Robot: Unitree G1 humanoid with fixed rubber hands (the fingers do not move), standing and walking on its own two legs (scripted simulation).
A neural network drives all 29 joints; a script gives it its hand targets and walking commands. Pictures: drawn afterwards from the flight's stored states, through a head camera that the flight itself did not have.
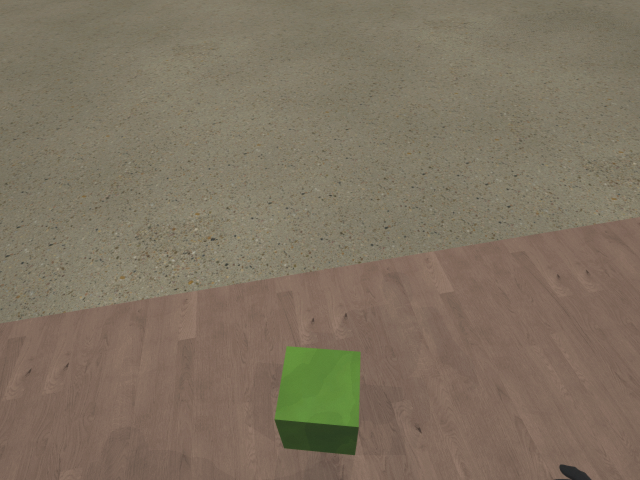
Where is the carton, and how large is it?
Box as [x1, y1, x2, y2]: [274, 346, 360, 454]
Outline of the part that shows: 287,346 274,419 284,447 354,454 358,428 360,352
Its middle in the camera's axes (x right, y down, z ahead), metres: +0.01 +0.47 +1.11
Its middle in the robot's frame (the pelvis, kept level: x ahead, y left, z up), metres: +0.47 +0.04 -0.66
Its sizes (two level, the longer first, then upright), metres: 0.210 0.200 0.250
